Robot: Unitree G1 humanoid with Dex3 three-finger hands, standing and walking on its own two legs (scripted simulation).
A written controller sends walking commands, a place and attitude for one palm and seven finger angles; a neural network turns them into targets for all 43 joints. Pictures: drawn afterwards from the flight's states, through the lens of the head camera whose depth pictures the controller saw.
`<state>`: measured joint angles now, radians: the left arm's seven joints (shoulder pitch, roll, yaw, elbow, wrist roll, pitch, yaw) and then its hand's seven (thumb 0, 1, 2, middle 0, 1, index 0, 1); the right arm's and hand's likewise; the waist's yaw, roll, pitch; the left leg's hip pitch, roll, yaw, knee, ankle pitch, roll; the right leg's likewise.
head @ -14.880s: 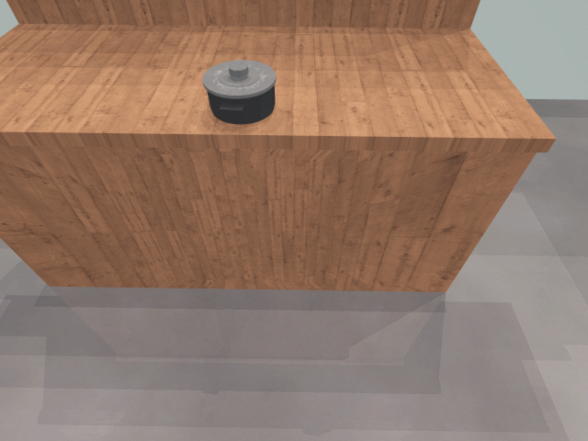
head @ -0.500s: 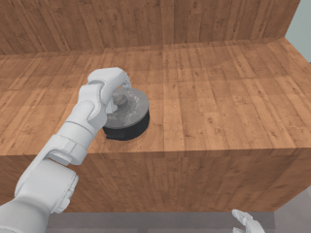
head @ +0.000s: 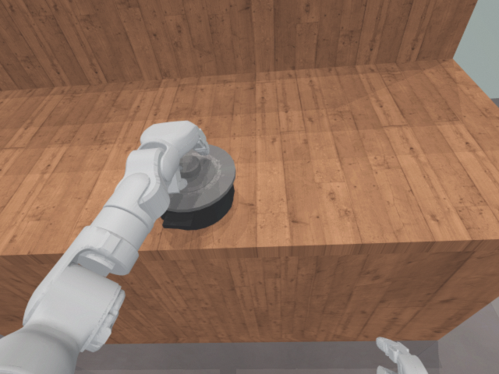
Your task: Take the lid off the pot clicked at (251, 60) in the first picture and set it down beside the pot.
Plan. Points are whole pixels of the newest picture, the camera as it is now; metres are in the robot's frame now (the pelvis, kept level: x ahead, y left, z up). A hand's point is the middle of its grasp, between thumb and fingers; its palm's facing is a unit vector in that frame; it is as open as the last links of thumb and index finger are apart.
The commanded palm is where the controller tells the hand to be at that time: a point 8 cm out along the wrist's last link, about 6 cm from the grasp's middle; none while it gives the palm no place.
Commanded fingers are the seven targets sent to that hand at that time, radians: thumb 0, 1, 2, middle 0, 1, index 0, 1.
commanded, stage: close the fingers and squeeze the knob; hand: left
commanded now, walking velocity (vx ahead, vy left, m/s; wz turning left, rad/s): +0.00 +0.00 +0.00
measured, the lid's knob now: (188, 166) +0.46 +0.12 +0.09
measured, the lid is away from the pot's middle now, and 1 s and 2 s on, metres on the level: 0.01 0.01 0.01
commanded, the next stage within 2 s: lift the lid straight up in 1.54 s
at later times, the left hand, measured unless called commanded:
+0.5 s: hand (178, 168) +0.43 +0.13 +0.11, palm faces -0.30 -0.05 -0.95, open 9.2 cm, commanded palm +0.42 +0.14 +0.17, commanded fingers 0.00 0.05 1.09 -0.64 -0.83 -0.64 -0.83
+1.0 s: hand (172, 168) +0.43 +0.14 +0.11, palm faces -0.29 -0.06 -0.95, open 8.2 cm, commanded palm +0.42 +0.15 +0.17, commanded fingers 0.00 0.29 0.97 -0.77 -0.97 -0.70 -0.93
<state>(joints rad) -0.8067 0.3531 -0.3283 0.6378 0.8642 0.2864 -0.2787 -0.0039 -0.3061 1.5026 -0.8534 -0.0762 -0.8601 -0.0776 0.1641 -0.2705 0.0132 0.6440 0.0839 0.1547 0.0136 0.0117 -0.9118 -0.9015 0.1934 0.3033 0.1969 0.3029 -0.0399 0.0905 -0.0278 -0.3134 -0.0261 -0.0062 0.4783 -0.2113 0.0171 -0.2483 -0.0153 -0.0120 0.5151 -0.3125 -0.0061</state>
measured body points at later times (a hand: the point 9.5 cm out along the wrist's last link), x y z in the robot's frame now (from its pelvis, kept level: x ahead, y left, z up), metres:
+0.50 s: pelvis +0.00 +0.00 +0.00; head +0.02 -0.03 +0.45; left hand +0.44 +0.13 +0.17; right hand +0.15 -0.24 -0.13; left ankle +0.02 +0.11 -0.74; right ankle -0.03 -0.11 -0.74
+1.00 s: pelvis +0.00 +0.01 +0.00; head +0.02 -0.02 +0.45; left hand +0.44 +0.14 +0.17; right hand +0.14 -0.23 -0.12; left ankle +0.02 +0.11 -0.74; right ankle -0.03 -0.11 -0.74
